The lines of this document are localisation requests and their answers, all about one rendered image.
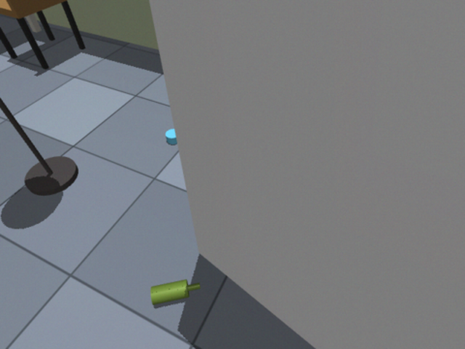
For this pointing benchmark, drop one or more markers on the chair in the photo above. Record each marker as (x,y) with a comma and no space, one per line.
(22,8)

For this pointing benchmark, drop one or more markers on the floor lamp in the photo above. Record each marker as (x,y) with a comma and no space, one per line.
(49,176)

